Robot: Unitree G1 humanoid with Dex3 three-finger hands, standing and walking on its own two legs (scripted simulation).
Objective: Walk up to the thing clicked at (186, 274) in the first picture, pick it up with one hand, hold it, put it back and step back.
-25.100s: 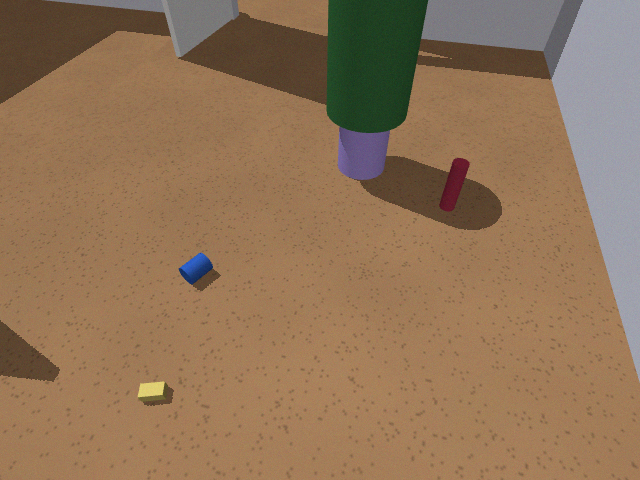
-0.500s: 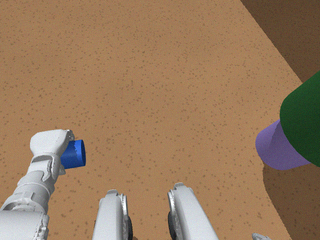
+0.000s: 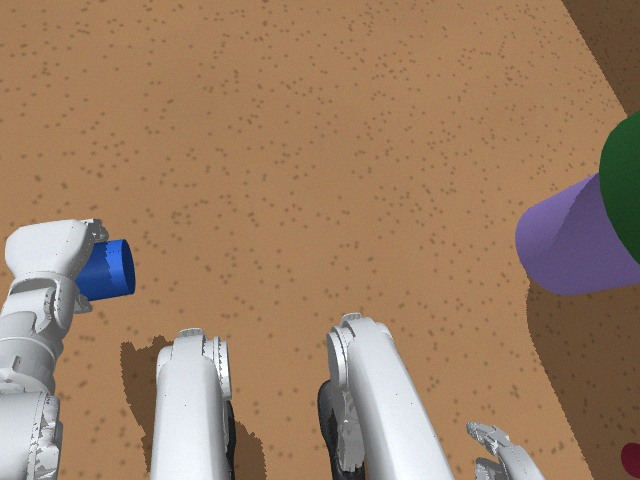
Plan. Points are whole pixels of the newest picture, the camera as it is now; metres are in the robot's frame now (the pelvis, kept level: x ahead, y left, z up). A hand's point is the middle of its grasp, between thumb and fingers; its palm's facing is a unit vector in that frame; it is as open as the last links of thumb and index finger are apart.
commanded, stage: crouch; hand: left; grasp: from above
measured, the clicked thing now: (90, 272) +0.41 +0.28 -0.21
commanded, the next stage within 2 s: lower in 0.48 s
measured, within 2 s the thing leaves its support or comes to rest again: neither
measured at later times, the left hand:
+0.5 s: hand (89, 282) +0.40 +0.29 -0.25, palm faces -0.46 -0.07 -0.89, open 10.3 cm
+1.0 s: hand (104, 284) +0.41 +0.29 -0.31, palm faces -0.46 -0.10 -0.88, open 10.3 cm
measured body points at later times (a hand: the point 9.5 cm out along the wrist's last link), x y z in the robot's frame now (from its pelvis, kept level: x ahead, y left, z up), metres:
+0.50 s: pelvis -0.01 +0.00 -0.07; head +0.22 +0.05 +0.31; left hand +0.42 +0.29 -0.20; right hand +0.05 -0.28 -0.19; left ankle +0.07 +0.12 -0.41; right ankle +0.07 -0.12 -0.41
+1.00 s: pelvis -0.01 -0.01 -0.12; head +0.24 +0.05 +0.25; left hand +0.43 +0.29 -0.26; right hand +0.05 -0.29 -0.23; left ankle +0.07 +0.12 -0.41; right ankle +0.07 -0.12 -0.41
